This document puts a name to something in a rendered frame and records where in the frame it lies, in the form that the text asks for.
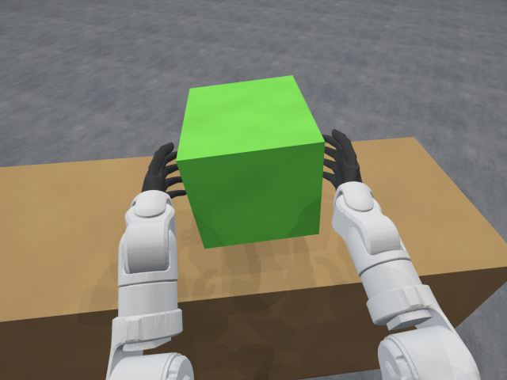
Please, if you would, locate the left robot upper arm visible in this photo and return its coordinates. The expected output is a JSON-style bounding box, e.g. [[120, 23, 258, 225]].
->
[[109, 352, 194, 380]]

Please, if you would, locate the right robot forearm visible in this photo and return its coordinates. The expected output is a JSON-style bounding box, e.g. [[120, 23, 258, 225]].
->
[[332, 181, 481, 380]]

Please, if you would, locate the left robot hand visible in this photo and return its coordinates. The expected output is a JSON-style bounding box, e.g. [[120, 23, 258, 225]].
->
[[141, 142, 186, 199]]

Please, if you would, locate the carton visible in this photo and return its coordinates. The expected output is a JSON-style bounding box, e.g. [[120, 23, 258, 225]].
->
[[176, 75, 325, 249]]

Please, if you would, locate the left robot forearm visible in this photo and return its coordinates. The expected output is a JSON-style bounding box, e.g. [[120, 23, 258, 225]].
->
[[106, 190, 183, 380]]

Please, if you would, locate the pedestal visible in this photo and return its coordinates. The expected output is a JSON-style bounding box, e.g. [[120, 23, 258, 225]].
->
[[0, 137, 507, 380]]

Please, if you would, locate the right robot hand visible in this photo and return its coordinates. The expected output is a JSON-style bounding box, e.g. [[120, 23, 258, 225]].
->
[[322, 129, 362, 191]]

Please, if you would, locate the right robot upper arm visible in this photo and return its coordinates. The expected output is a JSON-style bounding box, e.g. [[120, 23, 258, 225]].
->
[[378, 325, 479, 380]]

